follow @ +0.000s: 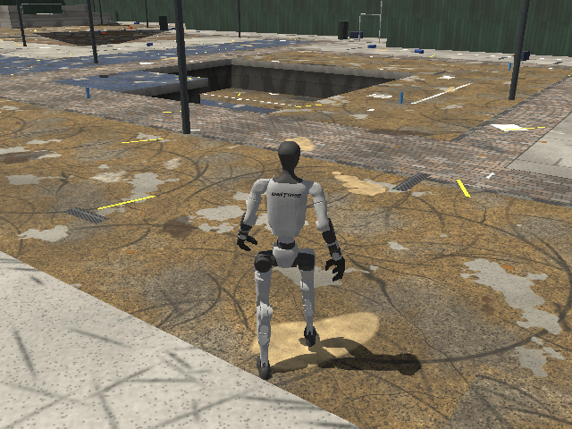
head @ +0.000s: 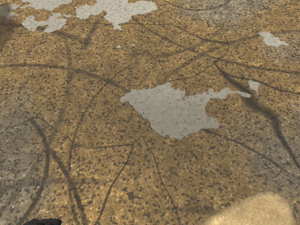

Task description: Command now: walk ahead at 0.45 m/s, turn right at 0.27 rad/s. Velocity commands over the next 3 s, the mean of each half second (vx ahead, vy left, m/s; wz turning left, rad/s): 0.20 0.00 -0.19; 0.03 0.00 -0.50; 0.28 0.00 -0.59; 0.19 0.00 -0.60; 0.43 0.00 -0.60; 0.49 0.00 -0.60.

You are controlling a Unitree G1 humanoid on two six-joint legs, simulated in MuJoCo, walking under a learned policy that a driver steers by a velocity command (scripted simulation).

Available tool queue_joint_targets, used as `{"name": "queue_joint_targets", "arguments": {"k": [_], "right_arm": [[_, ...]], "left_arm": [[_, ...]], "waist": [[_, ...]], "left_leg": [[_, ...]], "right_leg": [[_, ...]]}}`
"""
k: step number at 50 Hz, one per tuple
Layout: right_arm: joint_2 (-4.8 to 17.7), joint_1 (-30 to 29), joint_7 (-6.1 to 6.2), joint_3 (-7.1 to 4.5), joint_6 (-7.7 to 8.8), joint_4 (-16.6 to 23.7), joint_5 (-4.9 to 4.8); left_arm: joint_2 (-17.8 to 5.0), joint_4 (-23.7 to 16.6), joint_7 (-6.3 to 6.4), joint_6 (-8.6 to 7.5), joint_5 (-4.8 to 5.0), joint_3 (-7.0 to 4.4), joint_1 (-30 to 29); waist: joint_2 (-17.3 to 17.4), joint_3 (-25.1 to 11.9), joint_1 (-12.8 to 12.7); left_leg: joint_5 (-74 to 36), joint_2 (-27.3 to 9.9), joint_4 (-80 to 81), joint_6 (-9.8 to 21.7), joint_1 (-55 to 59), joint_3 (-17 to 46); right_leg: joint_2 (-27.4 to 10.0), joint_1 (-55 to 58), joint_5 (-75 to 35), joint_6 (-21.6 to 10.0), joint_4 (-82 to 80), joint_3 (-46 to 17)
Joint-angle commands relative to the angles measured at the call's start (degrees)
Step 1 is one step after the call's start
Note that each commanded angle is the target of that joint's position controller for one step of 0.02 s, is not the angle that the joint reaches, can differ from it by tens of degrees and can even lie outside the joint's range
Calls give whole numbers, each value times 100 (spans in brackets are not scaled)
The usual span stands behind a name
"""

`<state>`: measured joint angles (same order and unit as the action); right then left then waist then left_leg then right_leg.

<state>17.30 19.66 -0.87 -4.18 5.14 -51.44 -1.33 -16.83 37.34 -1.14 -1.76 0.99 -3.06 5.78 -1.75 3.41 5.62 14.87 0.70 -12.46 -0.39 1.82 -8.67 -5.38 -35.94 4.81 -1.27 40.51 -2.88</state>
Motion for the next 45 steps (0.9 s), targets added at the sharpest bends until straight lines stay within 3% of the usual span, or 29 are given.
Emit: {"name": "queue_joint_targets", "arguments": {"k": [1, 2, 3, 4, 5, 6, 7, 8, 9, 10, 11, 13, 16, 18, 20, 23, 25, 27, 28, 29, 30, 31, 33, 34, 35, 37, 40, 45], "right_arm": [[1066, -356, 14, -180, 20, 307, -94], [1128, -304, 32, -190, -30, 249, -88], [1206, -319, 50, -196, -88, 217, -105], [1156, -362, 72, -157, -131, 203, -101], [958, -314, 95, -68, -127, 238, -13], [440, 28, 60, 128, -82, 431, 306], [275, 691, 9, 241, -46, 259, 146], [870, 273, 6, 70, -83, 205, -20], [812, -192, 18, 82, -102, 372, -102], [713, -365, 76, 92, -144, 337, -22], [700, -367, 124, 69, -221, 312, 41], [524, -84, 171, 90, -389, 185, 88], [374, -271, 240, 136, -490, 227, 159], [423, -715, 280, 135, -531, 367, 193], [565, -977, 303, 88, -586, 459, 162], [625, -1300, 307, 45, -611, 587, 139], [600, -1335, 280, 32, -556, 618, 137], [583, -1008, 229, 14, -460, 515, 152], [868, -814, 236, -53, -432, 496, 220], [1400, -934, 272, -178, -467, 539, 296], [1179, -910, 256, -143, -467, 579, 359], [916, -1054, 257, -49, -441, 676, 352], [704, -1553, 262, -11, -421, 759, 221], [670, -1583, 268, -3, -422, 756, 160], [694, -1541, 276, -8, -448, 718, 162], [792, -1431, 314, -54, -504, 653, 190], [986, -1457, 342, -137, -555, 618, 179], [1212, -1509, 259, -240, -569, 571, 59]], "left_arm": [[-284, -477, -99, -90, -23, -25, -319], [-338, -504, -103, -104, -74, -50, -331], [-451, -469, -92, -123, -127, -122, -78], [-646, -243, -73, -132, -167, -240, 634], [-966, -10, 3, -98, -175, -369, 1333], [-1548, 44, 126, -18, -235, -455, 1864], [-1481, -66, 83, -6, -248, -349, 1743], [-1110, -104, 17, -19, -173, -275, 1464], [-914, -64, 2, -63, -116, -205, 1061], [-713, -25, -24, -114, -86, -147, 738], [-588, -7, -29, -138, -86, -112, 479], [-507, 84, -36, -212, -223, -90, 218], [-511, 278, 16, -256, -243, -78, -65], [-762, 419, 64, -189, -202, -151, 69], [-941, 512, 94, -90, -155, -210, 167], [-956, 602, 134, 38, -65, -233, 238], [-944, 629, 183, 106, -11, -242, 215], [-883, 603, 260, 191, 66, -223, 64], [-714, 560, 299, 213, 32, -171, 183], [-379, 434, 314, 210, -20, -112, 283], [-664, 418, 331, 213, -38, -190, 281], [-1018, 509, 320, 231, -7, -348, 468], [-959, 689, 365, 364, 58, -429, 715], [-882, 658, 374, 429, 45, -423, 625], [-746, 605, 356, 466, 52, -392, 529], [-584, 423, 306, 488, 86, -339, 274], [-469, 210, 208, 480, 58, -263, 41], [-641, 89, 35, 565, 36, -328, 89]], "waist": [[442, 209, -326], [429, 142, -378], [532, -101, -593], [529, -566, -996], [460, -984, -1280], [-940, -1809, -1140], [-1350, -3021, -920], [-438, -2660, -1059], [-383, -1741, -916], [-20, -1272, -759], [-40, -1063, -570], [-210, -1066, -284], [-339, -966, -181], [-410, -888, -367], [-385, -781, -484], [-423, -532, -594], [-440, -499, -553], [-344, -616, -273], [0, -844, -289], [1310, -816, -560], [1757, -849, -339], [1241, -851, -406], [924, -669, -662], [933, -586, -622], [949, -539, -585], [1068, -572, -458], [1131, -687, -348], [1188, -636, -409]], "left_leg": [[-2197, -1630, 459, 1036, -450, 638], [-2922, -1657, 165, 938, -248, 569], [-3926, -1572, -367, 793, -119, 454], [-4601, -1356, -1278, 593, -263, 245], [-4079, -1032, -2357, 298, -915, 82], [-255, -405, -4482, -108, -2591, -41], [2462, 122, -6035, -244, -3241, 971], [2278, -201, -6333, -211, -3331, 1445], [2004, -425, -6122, -141, -3713, 1260], [1616, -628, -5737, -160, -3706, 1175], [1299, -745, -5392, -183, -3374, 1182], [762, -721, -5036, -285, -2473, 1154], [351, -664, -3871, -386, -2032, 1098], [93, -545, -3354, -372, -2004, 1056], [87, -445, -3111, -335, -2109, 1101], [376, -336, -2795, -243, -2314, 1184], [418, -223, -2358, -166, -2225, 1167], [-513, -143, -1113, -32, -1496, 1064], [-1322, -715, -869, 158, -843, 1473], [-2604, -1718, -774, 767, -393, 2406], [-3408, -2543, -536, 1675, -497, 3222], [-3627, -2488, -582, 1813, -521, 2985], [-3257, -1884, -758, 1278, -443, 2030], [-3213, -1838, -756, 1199, -399, 1845], [-3246, -1718, -712, 1197, -469, 1609], [-3183, -1712, -620, 1261, -322, 1355], [-3085, -1772, -607, 1248, -341, 1037], [-2697, -1974, -798, 1119, -503, 828]], "right_leg": [[156, 617, -212, -128, -591, 195], [276, 798, -124, -191, -772, 302], [463, 1284, -117, -279, -978, 437], [681, 2332, -545, -413, -1270, 590], [553, 3526, -1510, -502, -1243, 422], [-934, 5409, -3941, -1090, -763, -1382], [-2072, 5905, -4129, -2051, -1328, -3299], [-1708, 5272, -3982, -1852, -1480, -2602], [-1395, 4604, -3894, -1616, -1543, -1756], [-1098, 3945, -3624, -1417, -1735, -1359], [-932, 3373, -3379, -1304, -1968, -1088], [-771, 2539, -3435, -1308, -2293, -700], [-603, 2113, -3106, -1304, -2468, -268], [-561, 2144, -2550, -1289, -2492, -390], [-641, 2211, -1622, -1323, -2539, -700], [-703, 2317, -506, -1316, -2474, -1205], [-648, 2438, -507, -1241, -2223, -1444], [-352, 2335, -765, -924, -1743, -1438], [-67, 1998, -356, -605, -1246, -1251], [779, 1026, 1201, -197, -199, -372], [1136, 520, 3255, 106, 1064, -4], [927, 440, 3261, 229, 2072, -356], [724, 190, 2597, 429, 2437, -375], [642, 91, 2336, 533, 2362, -347], [650, 185, 2158, 627, 2222, -193], [577, 274, 1919, 730, 1725, 48], [402, 828, 1741, 676, 831, 263], [400, 1597, 1432, 356, -315, 616]]}}
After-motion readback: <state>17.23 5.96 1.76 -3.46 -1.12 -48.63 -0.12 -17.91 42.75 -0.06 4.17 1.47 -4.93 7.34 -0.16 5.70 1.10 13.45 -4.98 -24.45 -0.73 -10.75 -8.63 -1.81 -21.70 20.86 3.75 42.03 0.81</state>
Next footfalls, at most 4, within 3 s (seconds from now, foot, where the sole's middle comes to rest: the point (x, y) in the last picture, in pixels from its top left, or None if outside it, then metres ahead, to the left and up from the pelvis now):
0.10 right None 0.24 -0.14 -0.78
0.56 left None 0.27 0.08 -0.78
0.96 right None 0.21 -0.18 -0.78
1.44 left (164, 220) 0.47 -0.06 -0.78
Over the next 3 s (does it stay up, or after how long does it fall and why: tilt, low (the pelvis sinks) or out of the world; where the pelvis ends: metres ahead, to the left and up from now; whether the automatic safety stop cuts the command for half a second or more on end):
stays up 0.56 -0.68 -0.01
